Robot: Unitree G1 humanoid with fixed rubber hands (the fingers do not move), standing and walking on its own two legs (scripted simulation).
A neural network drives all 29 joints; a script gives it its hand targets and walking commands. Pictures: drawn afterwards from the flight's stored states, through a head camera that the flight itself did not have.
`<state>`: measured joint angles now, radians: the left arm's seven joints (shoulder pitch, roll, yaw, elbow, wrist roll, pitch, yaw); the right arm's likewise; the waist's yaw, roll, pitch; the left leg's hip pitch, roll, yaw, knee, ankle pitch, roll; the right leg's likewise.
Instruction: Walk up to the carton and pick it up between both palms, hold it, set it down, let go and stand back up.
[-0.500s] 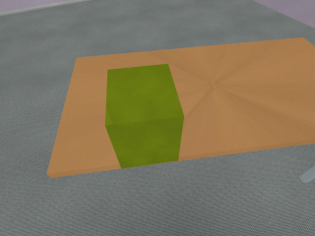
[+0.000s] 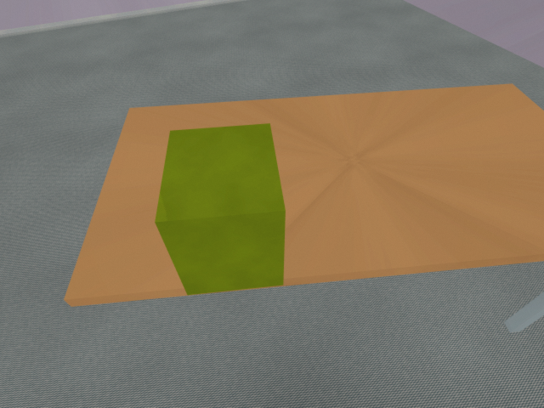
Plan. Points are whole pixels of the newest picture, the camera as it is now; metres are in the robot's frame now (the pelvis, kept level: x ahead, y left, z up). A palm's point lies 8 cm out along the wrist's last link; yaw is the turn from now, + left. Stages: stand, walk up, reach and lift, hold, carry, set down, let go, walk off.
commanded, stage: walk up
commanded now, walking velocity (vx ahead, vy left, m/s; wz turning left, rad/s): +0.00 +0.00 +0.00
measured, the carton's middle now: (228, 210) +0.49 +0.11 -0.03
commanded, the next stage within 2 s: none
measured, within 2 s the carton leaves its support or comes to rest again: neither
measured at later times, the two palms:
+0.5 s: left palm out of the picture -0.06 +0.19 -0.15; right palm out of the picture -0.06 -0.20 -0.15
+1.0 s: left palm out of the picture -0.06 +0.18 -0.15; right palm out of the picture -0.07 -0.20 -0.15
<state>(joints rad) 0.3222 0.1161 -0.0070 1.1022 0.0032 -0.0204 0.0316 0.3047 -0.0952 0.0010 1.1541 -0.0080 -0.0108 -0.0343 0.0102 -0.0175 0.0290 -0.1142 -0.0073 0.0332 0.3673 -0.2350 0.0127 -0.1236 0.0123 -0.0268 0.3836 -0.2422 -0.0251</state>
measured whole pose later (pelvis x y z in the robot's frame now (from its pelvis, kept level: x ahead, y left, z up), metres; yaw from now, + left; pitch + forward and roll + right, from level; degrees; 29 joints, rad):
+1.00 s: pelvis -0.02 -0.01 +0.00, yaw +0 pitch -1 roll +0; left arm 0.35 0.09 0.00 1.16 0.01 -0.02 0.03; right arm 0.34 -0.08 0.01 1.19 -0.01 -0.02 -0.04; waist 0.00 0.01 0.03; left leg -0.16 0.02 0.02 0.40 -0.22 -0.01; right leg -0.16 0.03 -0.03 0.38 -0.21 -0.04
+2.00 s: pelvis -0.01 +0.12 +0.00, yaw +0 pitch -1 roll +0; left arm 0.32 0.09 -0.01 1.16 0.01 -0.03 0.04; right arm 0.32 -0.11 0.01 1.14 -0.01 -0.01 -0.03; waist -0.02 0.02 0.03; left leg -0.15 0.00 0.06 0.38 -0.20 0.02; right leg -0.10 0.02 -0.04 0.37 -0.24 -0.03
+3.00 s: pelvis -0.01 +0.04 +0.00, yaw +0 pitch +0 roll +0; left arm 0.34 0.08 0.00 1.11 0.01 -0.03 0.03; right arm 0.32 -0.13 -0.01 1.16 0.00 0.00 -0.03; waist -0.01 0.04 0.03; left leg -0.16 0.09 0.02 0.38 -0.21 -0.07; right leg -0.16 0.03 -0.06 0.38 -0.22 -0.04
